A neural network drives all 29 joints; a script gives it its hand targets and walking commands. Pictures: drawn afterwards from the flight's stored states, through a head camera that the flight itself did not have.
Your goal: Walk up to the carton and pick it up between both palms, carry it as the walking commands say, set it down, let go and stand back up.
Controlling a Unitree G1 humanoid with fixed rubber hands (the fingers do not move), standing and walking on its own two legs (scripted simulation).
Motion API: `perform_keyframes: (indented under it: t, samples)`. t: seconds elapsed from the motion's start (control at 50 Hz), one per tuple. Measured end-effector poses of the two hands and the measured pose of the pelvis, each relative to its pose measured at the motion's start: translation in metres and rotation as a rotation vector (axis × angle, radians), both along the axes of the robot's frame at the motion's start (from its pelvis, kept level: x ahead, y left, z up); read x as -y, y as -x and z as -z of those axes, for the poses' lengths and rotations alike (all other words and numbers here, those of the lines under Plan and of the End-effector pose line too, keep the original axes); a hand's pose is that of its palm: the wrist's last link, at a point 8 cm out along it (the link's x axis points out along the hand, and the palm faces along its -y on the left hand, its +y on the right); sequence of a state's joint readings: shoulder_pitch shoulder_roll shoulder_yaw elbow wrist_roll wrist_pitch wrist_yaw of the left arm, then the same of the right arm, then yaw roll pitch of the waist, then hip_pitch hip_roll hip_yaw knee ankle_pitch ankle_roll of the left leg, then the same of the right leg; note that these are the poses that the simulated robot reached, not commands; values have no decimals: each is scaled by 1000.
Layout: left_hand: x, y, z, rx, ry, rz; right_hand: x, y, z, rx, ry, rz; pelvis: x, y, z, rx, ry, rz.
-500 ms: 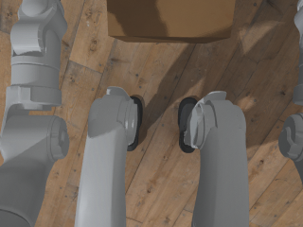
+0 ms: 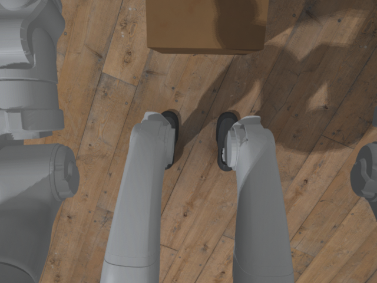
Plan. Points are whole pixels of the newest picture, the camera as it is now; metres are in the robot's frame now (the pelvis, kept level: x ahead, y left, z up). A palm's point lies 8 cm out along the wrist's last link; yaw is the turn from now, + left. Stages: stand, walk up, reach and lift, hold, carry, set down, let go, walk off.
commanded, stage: set down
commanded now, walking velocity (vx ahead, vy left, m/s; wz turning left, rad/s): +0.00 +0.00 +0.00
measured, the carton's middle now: (205, 17) +0.54 +0.00 -0.44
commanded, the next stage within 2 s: let go in 0.40 s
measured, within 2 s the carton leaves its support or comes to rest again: neither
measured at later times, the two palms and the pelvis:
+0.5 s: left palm out of the picture +0.53 +0.22 -0.01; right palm out of the picture +0.54 -0.23 -0.01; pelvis +0.01 +0.00 +0.11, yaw -1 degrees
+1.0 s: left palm out of the picture +0.37 +0.24 +0.10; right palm out of the picture +0.38 -0.21 +0.09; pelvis +0.09 +0.01 +0.18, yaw -1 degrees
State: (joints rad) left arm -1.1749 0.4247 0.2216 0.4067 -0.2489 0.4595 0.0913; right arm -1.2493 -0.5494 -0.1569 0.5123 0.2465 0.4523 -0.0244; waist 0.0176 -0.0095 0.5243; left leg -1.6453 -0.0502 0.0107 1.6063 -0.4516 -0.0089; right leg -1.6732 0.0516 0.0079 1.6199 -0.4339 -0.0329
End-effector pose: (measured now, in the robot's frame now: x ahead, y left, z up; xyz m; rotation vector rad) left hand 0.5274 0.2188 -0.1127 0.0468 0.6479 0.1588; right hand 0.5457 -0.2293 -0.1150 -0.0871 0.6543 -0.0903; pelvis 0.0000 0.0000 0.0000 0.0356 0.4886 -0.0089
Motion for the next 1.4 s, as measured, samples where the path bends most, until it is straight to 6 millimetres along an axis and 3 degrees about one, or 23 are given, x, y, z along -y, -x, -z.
perform_keyframes:
  t: [0.14,0.34,0.44,0.54,0.68,0.86,0.96,1.06,1.26,1.4]
  samples:
    - [0,0,-41,-12,-6,8,-1,-4,-41,-4,-8,2,1,-2,-36,24,4,0]
    - [-3,6,-94,-23,-18,7,2,7,-91,-26,2,5,0,-9,-87,65,9,5]
    - [-3,2,-105,-28,-12,-3,5,6,-102,-42,4,25,-2,-12,-103,71,14,4]
    - [0,7,-101,-36,-32,21,4,13,-101,-52,32,13,-3,-16,-111,80,20,4]
    - [-1,59,-107,-115,-100,125,-3,64,-109,-109,105,-26,-3,-32,-127,129,23,6]
    - [-23,134,-161,-202,-116,144,1,137,-157,-170,102,-31,-7,-56,-162,228,33,3]
    - [-24,154,-201,-178,-96,120,-11,160,-192,-161,68,-24,-8,-77,-176,195,36,1]
    - [-18,173,-233,-144,-90,126,-18,178,-228,-116,65,-24,-10,-97,-194,267,34,-4]
    - [-12,221,-254,-181,-68,121,-8,233,-252,-179,87,-23,-10,-128,-220,433,35,-3]
    - [-14,238,-263,-194,-75,131,-6,258,-260,-207,77,-36,-8,-140,-226,504,36,-2]
